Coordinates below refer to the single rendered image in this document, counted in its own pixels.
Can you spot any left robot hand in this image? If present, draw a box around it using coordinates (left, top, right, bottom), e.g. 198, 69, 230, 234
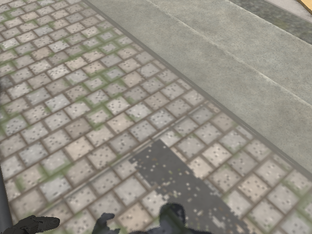
1, 214, 60, 234

